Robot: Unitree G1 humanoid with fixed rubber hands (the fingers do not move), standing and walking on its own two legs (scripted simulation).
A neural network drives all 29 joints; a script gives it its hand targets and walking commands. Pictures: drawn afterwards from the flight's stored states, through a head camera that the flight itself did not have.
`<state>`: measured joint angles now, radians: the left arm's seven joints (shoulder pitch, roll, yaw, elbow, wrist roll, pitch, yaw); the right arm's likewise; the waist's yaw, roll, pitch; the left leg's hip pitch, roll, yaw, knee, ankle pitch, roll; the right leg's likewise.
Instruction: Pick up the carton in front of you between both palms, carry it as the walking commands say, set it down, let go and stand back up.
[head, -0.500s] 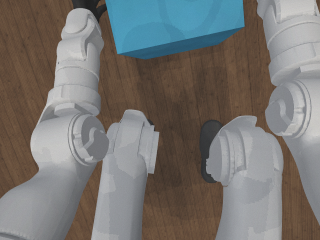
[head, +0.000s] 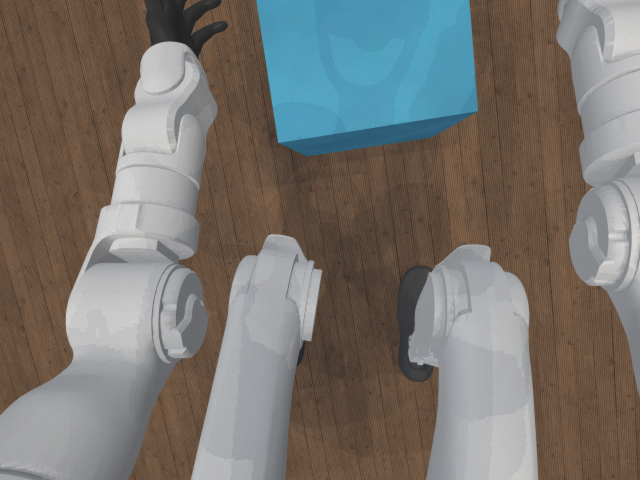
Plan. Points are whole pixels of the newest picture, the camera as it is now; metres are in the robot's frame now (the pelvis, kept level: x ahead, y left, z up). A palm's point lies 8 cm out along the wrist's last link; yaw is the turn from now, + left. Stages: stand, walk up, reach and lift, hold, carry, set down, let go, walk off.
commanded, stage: set down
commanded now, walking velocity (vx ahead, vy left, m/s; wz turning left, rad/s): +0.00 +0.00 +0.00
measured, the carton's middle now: (361, 63) +0.55 -0.01 -0.29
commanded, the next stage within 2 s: let go in 0.74 s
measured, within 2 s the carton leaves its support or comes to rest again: neither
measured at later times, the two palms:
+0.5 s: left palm out of the picture +0.52 +0.18 +0.03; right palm out of the picture +0.59 -0.21 +0.03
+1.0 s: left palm out of the picture +0.48 +0.17 +0.15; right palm out of the picture +0.52 -0.23 +0.15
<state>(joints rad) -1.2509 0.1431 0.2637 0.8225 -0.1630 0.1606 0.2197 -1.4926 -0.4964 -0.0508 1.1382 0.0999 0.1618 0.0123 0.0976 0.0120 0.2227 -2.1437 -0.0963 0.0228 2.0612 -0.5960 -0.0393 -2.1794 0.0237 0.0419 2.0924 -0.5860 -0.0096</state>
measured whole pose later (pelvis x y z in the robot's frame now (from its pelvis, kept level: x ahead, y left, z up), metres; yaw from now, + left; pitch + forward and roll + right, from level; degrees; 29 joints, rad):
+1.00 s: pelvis +0.04 -0.01 +0.26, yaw -5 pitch +43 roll +2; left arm -0.75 0.11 0.33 0.63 0.07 0.15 0.00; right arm -0.97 -0.27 -0.27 0.84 -0.15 0.18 0.00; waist 0.08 -0.02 -0.08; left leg -1.43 -0.03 -0.02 1.00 -0.32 -0.03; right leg -1.46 0.06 0.06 1.01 -0.29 -0.01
